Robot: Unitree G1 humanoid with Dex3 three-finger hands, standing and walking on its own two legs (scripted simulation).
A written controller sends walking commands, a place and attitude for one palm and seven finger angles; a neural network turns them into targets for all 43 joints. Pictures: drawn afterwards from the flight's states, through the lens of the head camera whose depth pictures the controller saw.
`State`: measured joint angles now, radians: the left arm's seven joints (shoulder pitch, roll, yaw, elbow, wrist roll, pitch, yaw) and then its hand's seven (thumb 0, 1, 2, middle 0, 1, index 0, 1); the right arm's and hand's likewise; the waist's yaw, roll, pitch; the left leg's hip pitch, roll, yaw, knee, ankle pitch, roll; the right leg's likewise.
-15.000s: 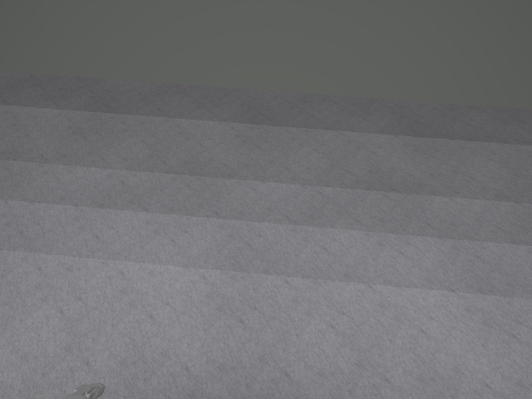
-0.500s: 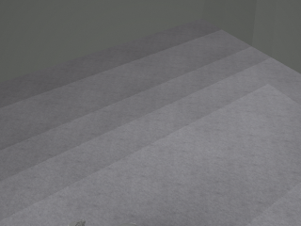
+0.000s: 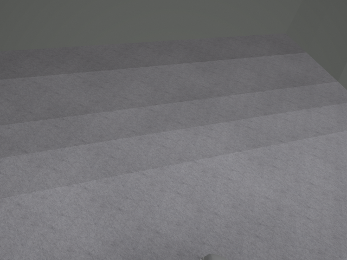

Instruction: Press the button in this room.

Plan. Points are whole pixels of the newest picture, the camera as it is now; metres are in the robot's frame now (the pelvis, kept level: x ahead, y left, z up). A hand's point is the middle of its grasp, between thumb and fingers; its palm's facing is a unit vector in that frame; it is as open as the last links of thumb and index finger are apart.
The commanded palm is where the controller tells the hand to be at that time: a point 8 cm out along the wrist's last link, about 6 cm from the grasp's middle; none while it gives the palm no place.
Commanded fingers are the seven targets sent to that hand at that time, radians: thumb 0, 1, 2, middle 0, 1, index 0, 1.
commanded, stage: turn or walk to find it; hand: left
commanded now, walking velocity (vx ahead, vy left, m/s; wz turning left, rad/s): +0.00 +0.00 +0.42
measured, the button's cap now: out of the picture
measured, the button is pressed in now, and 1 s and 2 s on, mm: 0 0 0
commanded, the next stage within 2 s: stand and wait in 1.10 s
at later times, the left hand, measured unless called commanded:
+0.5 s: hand out of the picture +0.04 +0.15 -0.14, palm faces +0.22 -0.94 -0.27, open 7.4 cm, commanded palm none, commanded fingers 0.00 0.90 0.90 -0.20 -0.30 -0.20 -0.30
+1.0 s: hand out of the picture -0.12 +0.20 -0.17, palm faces +0.46 -0.85 -0.24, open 7.4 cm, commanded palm none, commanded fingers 0.00 0.90 0.90 -0.20 -0.30 -0.20 -0.30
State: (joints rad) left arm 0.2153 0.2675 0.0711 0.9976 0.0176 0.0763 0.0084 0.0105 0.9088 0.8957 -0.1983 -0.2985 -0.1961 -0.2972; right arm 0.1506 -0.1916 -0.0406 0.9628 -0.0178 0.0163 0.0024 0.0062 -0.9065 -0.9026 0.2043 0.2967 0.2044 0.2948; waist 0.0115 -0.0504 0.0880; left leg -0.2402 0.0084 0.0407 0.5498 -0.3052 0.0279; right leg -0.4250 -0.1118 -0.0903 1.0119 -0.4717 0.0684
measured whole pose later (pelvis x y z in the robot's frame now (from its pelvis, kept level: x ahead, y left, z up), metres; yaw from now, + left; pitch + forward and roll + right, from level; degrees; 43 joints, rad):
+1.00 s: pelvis -0.05 -0.01 +0.00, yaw +25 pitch -1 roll -1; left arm 0.23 0.26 0.07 1.00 0.02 0.07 0.00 0.01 0.91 0.90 -0.20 -0.30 -0.19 -0.30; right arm 0.11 -0.20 -0.03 0.96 -0.02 0.02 0.00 0.01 -0.91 -0.90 0.21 0.30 0.21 0.29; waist 0.03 -0.04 0.08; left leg -0.23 0.00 0.03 0.52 -0.27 0.03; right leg -0.44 -0.10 -0.08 1.04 -0.45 0.07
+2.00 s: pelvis -0.07 -0.03 +0.00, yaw +8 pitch +0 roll +0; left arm 0.14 0.26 0.09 0.94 0.02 0.08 -0.03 0.01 0.91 0.90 -0.19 -0.30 -0.19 -0.30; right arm 0.18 -0.17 -0.04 0.95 -0.02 0.00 -0.01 0.01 -0.90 -0.90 0.21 0.30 0.21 0.30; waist 0.00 0.00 0.09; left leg -0.18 0.09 0.20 0.51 -0.32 -0.01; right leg -0.41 -0.05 -0.05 0.92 -0.45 0.07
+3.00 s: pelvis -0.05 -0.06 -0.01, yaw -23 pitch +0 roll +0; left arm 0.12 0.23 0.07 0.91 0.02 0.04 -0.03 0.01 0.91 0.90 -0.20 -0.30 -0.19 -0.30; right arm 0.25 -0.21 -0.06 0.96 -0.02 0.01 0.00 0.01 -0.90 -0.90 0.21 0.30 0.21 0.30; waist -0.03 0.03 0.10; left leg -0.25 0.18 0.26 0.68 -0.38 -0.05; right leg -0.30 -0.03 -0.10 0.62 -0.32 -0.01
